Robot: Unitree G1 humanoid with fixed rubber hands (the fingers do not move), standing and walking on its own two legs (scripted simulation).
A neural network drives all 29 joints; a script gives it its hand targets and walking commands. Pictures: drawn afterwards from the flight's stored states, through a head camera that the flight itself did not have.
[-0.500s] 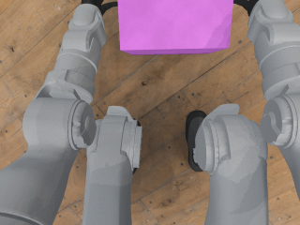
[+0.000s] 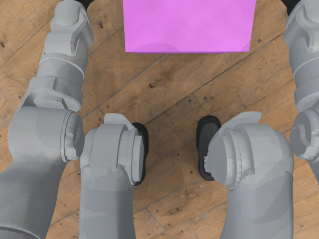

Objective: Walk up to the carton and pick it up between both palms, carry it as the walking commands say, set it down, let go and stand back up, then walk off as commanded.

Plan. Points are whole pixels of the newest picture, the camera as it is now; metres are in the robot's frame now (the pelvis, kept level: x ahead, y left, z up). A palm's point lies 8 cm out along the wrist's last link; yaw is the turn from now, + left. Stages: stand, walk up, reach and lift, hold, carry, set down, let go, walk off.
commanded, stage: set down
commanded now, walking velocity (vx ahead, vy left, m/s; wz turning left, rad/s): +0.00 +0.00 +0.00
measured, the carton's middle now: out of the picture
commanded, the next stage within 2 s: let go in 1.44 s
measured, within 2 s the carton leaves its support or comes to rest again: neither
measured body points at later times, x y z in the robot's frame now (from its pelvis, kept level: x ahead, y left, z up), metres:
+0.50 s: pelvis -0.02 +0.00 +0.07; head +0.34 -0.03 +0.32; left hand +0.55 +0.14 -0.08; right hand +0.53 -0.25 -0.07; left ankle +0.10 +0.11 -0.32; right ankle +0.11 -0.11 -0.32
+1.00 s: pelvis -0.02 -0.01 +0.19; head +0.34 -0.03 +0.45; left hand +0.55 +0.15 +0.07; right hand +0.53 -0.26 +0.07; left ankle +0.10 +0.11 -0.32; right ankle +0.11 -0.11 -0.32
